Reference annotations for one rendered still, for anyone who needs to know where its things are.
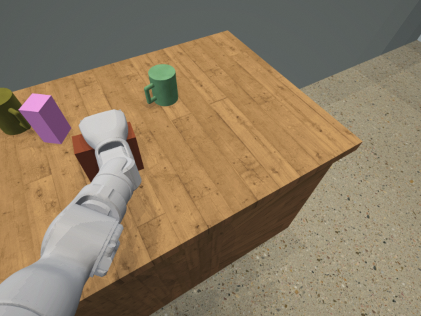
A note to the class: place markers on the table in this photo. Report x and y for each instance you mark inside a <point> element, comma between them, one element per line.
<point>226,168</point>

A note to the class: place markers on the sponge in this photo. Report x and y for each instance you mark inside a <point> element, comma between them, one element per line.
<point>85,154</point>

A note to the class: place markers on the robot left upper arm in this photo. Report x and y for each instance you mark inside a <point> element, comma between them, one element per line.
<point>83,244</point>

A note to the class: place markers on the robot left forearm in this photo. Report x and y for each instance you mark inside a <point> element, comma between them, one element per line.
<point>112,187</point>

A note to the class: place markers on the left robot hand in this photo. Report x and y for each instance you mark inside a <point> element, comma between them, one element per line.
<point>101,126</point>

